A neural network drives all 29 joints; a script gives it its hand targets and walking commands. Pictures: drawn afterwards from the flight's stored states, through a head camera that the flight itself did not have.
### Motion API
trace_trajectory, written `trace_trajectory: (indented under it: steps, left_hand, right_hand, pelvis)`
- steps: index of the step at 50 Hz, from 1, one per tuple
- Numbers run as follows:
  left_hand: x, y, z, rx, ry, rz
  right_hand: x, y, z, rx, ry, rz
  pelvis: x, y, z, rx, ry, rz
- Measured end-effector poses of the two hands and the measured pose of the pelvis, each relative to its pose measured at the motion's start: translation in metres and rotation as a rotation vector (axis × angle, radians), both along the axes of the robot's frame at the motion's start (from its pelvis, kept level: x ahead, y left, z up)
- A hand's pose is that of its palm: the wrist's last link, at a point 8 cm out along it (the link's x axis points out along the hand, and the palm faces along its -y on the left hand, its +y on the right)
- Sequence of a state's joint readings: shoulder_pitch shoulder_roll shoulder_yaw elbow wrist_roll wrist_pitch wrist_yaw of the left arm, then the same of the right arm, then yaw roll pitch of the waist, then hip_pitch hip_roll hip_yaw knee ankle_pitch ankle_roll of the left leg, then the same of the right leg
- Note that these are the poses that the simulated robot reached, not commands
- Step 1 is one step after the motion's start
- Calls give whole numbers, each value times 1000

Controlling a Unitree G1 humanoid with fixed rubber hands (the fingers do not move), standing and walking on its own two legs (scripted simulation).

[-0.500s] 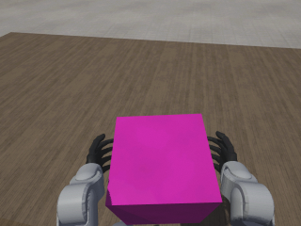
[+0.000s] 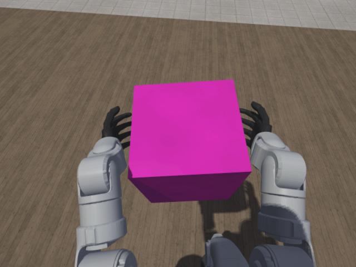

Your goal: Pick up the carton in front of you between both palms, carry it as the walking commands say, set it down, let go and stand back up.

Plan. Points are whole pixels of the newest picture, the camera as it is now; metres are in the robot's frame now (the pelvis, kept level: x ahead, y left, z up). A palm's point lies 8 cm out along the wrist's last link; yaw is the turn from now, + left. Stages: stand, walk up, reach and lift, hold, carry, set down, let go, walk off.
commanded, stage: carry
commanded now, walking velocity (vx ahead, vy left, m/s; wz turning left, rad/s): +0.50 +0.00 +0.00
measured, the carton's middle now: (187, 149) +0.37 -0.01 +0.01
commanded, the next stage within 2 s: none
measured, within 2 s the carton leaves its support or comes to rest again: neither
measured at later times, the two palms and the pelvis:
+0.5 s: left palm (128, 42) +0.70 +0.14 +0.08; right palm (226, 39) +0.72 -0.16 +0.07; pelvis +0.38 -0.03 -0.03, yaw +0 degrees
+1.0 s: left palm out of the picture +1.07 +0.15 +0.04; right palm out of the picture +1.07 -0.15 +0.05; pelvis +0.74 +0.01 -0.05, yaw +0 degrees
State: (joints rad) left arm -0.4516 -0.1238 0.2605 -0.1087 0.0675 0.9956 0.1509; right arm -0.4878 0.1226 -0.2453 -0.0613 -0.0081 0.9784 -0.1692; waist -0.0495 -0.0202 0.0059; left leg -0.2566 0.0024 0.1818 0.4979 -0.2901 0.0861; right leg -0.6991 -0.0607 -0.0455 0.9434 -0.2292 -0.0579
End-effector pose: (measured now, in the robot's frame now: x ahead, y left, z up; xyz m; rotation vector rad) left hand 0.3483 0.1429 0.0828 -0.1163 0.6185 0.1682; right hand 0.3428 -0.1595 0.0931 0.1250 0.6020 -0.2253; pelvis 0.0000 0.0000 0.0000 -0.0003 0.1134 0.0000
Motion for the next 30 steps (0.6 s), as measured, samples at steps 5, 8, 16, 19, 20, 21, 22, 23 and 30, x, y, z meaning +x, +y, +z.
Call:
trace_trajectory:
  steps: [5,8,16,19,20,21,22,23,30]
  left_hand:
    - [80,-7,1,-11,-57,11]
    - [127,-14,-3,0,-106,28]
    - [210,-14,-28,-11,36,90]
    - [250,-11,-23,-8,20,95]
    - [266,-9,-20,-4,7,92]
    - [283,-8,-16,-1,-10,87]
    - [301,-7,-12,4,-29,82]
    - [319,-5,-8,8,-46,75]
    - [447,10,-24,15,-74,27]
  right_hand:
    - [86,-6,-3,11,-54,25]
    - [140,-12,-12,14,-105,57]
    - [237,-11,-39,51,34,86]
    - [279,-8,-35,57,17,88]
    - [294,-7,-33,54,4,90]
    - [310,-6,-29,50,-14,91]
    - [327,-4,-25,45,-33,92]
    - [343,-3,-22,35,-50,92]
    - [461,12,-32,-12,-79,73]
  pelvis:
    - [89,-15,-15,16,-7,5]
    - [145,-26,-36,23,-27,12]
    - [249,-38,-26,21,-2,19]
    - [289,-37,-23,24,-5,12]
    - [303,-36,-22,23,-6,11]
    - [318,-35,-23,21,-7,10]
    - [333,-33,-23,19,-7,8]
    - [349,-31,-25,16,-6,5]
    - [477,-8,-58,-23,-28,-3]
